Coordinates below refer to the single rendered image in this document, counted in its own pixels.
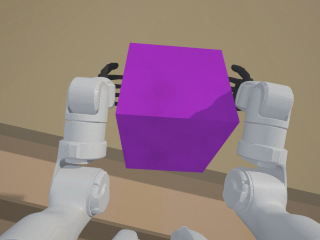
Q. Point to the right robot shin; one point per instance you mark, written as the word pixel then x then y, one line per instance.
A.
pixel 183 227

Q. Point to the robot right hand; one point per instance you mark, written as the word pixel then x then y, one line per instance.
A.
pixel 244 74

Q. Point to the right robot forearm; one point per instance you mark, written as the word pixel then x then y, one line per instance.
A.
pixel 267 108

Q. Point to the robot right thigh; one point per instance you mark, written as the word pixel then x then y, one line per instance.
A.
pixel 186 234

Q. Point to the left robot upper arm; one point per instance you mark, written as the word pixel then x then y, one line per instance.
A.
pixel 77 194

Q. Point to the right robot upper arm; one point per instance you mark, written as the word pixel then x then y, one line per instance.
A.
pixel 259 199

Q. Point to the robot left hand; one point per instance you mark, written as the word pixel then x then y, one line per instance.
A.
pixel 106 70

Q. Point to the left robot forearm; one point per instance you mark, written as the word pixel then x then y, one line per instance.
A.
pixel 86 112

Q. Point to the carton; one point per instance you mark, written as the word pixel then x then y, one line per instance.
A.
pixel 175 108

